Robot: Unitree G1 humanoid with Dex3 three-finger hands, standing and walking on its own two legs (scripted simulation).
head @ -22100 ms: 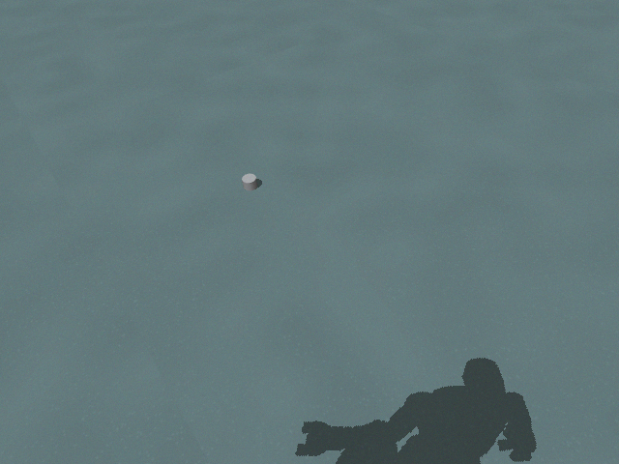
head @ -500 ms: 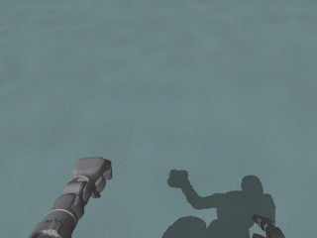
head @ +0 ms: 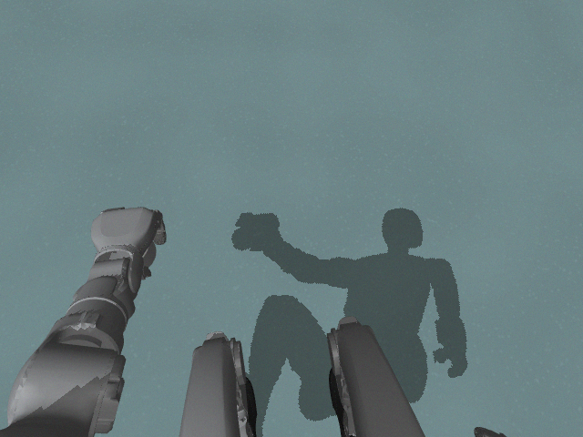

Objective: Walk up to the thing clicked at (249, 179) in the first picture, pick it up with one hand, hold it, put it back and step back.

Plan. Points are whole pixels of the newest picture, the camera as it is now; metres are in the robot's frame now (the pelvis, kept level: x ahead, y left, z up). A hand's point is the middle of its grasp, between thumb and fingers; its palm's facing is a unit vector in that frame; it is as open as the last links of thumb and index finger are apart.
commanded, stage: crouch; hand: left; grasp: from above
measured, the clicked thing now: (130, 249) +0.43 +0.24 -0.15
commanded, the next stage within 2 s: lower in 1.20 s
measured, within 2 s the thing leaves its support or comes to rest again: neither
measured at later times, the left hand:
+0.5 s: hand (165, 268) +0.44 +0.23 -0.31, palm faces -0.44 -0.03 -0.90, open 7.3 cm
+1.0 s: hand (173, 272) +0.45 +0.24 -0.38, palm faces -0.47 -0.03 -0.88, open 7.4 cm
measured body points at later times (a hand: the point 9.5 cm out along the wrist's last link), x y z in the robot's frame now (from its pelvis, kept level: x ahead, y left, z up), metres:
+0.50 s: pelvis -0.01 -0.01 -0.14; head +0.22 +0.03 +0.24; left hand +0.46 +0.23 -0.26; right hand +0.06 -0.29 -0.26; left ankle +0.07 +0.11 -0.53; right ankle +0.07 -0.15 -0.53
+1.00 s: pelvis -0.02 -0.01 -0.21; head +0.23 +0.03 +0.17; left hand +0.47 +0.23 -0.33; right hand +0.01 -0.29 -0.32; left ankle +0.07 +0.11 -0.53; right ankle +0.07 -0.15 -0.53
